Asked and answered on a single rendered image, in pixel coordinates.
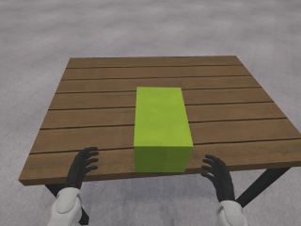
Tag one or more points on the carton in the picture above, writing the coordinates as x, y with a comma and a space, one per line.
162, 141

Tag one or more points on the robot left forearm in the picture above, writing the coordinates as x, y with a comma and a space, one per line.
66, 210

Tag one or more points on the robot right forearm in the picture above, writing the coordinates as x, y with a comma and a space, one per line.
230, 213

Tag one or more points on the left robot hand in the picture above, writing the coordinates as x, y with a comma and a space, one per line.
78, 168

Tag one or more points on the table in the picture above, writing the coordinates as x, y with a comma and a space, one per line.
230, 117

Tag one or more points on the right robot hand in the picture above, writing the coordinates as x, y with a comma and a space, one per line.
221, 178

